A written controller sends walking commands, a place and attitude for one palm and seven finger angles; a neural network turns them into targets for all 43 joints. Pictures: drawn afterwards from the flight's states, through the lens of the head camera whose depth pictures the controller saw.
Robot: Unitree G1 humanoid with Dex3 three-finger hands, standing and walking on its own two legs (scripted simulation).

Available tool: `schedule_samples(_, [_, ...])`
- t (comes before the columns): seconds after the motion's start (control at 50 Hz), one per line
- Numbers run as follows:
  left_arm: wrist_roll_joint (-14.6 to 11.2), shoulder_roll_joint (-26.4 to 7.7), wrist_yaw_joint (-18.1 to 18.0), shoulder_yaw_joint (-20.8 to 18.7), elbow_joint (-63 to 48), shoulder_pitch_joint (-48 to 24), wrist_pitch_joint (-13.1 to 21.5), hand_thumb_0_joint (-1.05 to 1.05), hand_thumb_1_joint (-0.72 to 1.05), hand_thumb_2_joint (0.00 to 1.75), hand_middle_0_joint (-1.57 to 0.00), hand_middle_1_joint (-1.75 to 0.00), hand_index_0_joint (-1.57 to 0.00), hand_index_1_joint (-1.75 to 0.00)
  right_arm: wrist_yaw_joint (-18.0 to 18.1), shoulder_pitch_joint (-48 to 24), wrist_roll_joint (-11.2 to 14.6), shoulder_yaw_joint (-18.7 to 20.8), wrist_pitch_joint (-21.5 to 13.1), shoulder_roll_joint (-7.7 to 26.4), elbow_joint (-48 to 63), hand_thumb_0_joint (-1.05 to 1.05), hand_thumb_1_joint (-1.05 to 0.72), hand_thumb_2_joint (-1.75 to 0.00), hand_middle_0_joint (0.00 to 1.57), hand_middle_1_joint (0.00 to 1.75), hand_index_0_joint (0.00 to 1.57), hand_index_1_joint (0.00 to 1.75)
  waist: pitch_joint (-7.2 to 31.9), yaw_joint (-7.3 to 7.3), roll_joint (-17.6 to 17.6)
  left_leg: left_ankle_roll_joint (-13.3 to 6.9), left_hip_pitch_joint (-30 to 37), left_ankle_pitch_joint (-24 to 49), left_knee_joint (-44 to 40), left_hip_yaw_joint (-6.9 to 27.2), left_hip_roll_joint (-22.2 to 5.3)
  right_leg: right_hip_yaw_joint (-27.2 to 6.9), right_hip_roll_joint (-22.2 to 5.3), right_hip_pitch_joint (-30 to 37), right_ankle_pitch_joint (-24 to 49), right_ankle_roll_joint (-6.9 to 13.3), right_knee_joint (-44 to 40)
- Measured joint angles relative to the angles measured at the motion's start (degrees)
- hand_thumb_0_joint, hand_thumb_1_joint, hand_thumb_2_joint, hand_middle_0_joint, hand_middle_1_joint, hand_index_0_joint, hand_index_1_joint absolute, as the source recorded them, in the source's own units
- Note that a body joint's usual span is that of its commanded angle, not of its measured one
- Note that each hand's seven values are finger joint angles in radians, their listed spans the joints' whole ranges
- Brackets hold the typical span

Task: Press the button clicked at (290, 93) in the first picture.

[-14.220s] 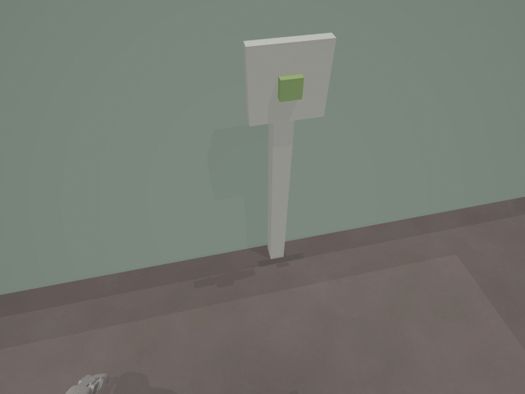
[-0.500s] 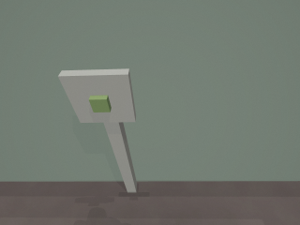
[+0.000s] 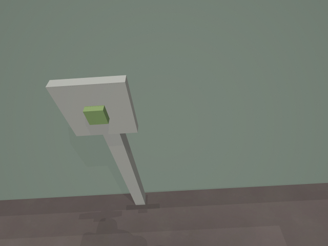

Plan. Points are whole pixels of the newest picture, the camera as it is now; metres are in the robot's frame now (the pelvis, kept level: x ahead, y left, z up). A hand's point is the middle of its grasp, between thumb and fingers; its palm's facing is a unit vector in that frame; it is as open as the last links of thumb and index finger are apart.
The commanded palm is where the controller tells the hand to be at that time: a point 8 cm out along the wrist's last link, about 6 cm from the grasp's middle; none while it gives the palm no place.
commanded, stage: look again from close up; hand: left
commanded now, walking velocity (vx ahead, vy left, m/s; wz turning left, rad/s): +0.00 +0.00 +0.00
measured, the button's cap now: (97, 114) +0.45 +0.22 +0.07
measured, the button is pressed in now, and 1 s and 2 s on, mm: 0 0 0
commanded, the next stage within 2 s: shuffle to correct the standing spot in 0.42 s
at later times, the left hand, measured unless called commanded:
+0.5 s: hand out of the picture +0.02 +0.12 -0.17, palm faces +0.03 -0.98 -0.21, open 7.3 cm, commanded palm none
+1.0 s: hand out of the picture +0.00 +0.15 -0.17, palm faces +0.08 -0.97 -0.25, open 7.4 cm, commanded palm none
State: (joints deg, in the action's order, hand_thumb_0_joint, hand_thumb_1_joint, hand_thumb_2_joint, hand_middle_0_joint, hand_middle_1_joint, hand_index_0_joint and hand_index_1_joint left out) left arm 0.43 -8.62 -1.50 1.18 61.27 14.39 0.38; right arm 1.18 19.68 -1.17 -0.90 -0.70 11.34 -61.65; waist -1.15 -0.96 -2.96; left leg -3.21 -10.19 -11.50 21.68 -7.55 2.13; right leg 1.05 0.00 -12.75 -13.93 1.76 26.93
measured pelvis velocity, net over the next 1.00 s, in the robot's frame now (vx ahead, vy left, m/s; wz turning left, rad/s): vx -0.01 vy -0.04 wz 0.02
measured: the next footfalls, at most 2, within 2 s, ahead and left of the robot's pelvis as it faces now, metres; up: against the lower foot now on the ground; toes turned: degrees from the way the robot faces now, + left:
left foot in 1.14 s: +0.00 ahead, +0.09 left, +0.00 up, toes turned +4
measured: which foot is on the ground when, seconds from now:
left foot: down 0.00-0.74, up 0.76-1.00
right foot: down 0.00-1.00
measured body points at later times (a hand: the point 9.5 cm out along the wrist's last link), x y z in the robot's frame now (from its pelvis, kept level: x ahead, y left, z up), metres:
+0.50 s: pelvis +0.03 -0.04 +0.00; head +0.04 -0.06 +0.45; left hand +0.02 +0.18 -0.15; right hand +0.03 -0.26 -0.17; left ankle +0.01 +0.08 -0.74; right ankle +0.01 -0.10 -0.74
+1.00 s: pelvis -0.01 -0.04 +0.00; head +0.01 -0.05 +0.45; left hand +0.00 +0.20 -0.15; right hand +0.04 -0.28 -0.16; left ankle -0.02 +0.11 -0.69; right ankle +0.01 -0.10 -0.74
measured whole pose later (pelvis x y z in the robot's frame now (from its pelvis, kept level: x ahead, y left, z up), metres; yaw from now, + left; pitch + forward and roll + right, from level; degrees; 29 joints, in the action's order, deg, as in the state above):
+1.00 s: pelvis -0.01 -0.04 +0.00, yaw +1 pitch -1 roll +3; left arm 1.6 -10.0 -2.2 -2.0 59.6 15.1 -0.4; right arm 1.0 12.0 -0.8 3.0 3.1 10.4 -58.9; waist -3.8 2.0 1.6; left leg 1.6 -21.5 -22.4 49.9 0.0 0.0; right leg 2.8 1.8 -12.1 -12.4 5.8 25.4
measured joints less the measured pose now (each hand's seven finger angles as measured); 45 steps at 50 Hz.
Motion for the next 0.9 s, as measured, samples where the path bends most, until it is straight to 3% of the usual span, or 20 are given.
schedule_samples(0.3, [-0.2, 0.3, -0.3, 0.2, 2.7, 0.8, 0.7, 0.01, 0.93, 0.90, -0.20, -0.30, -0.20, -0.30, 0.4, -2.5, 0.2, -0.6, -0.7, -2.3, -2.5, 0.00, -0.91, -0.90, 0.20, 0.30, 0.20, 0.30, -0.3, 0.46, 0.6, 2.3, 1.8, -1.4, 0.1, 1.2, -2.0, 1.1, 2.1, 2.7, -0.9, 2.1, -1.7])
schedule_samples(0.68, [-0.1, 1.5, -1.0, -0.4, 2.7, 2.7, 0.6, 0.01, 0.92, 0.90, -0.20, -0.30, -0.20, -0.30, 1.3, -4.3, 0.7, 0.5, 0.4, -2.2, -2.0, 0.00, -0.91, -0.90, 0.20, 0.30, 0.20, 0.30, -0.9, 1.68, 1.6, 5.2, 2.2, -2.5, 1.1, 2.4, -4.6, 2.3, 4.6, 4.2, -1.5, 4.6, -2.7])
schedule_samples(0.78, [0.2, 1.0, -1.4, -1.4, 1.2, 1.6, 0.2, 0.01, 0.91, 0.90, -0.20, -0.30, -0.20, -0.30, 1.3, -5.0, 0.7, 1.6, 1.9, -1.8, -0.4, 0.00, -0.91, -0.90, 0.20, 0.30, 0.20, 0.30, -1.7, 1.99, 1.5, 4.6, -1.0, -6.6, 7.1, 3.1, -4.9, 2.9, 4.9, 3.1, -1.8, 5.0, -1.1])
schedule_samples(0.9, [0.9, -0.2, -1.3, -2.7, -0.5, 0.5, -0.3, 0.01, 0.91, 0.90, -0.20, -0.30, -0.20, -0.30, 0.8, -6.8, 0.5, 3.1, 3.7, -1.3, 1.2, 0.00, -0.91, -0.90, 0.20, 0.30, 0.20, 0.30, -2.8, 3.14, 3.6, 4.7, -8.5, -13.6, 23.7, 6.1, -2.4, 2.3, 3.2, 2.0, -0.2, 5.2, -1.1])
